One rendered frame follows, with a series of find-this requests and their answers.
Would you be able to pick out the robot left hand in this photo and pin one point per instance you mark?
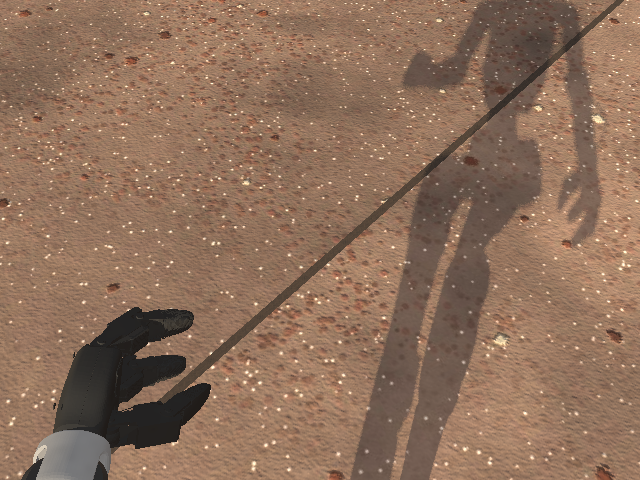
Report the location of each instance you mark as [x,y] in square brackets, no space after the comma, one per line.
[100,379]

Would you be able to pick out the left robot forearm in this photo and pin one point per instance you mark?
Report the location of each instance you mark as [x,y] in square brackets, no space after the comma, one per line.
[71,455]

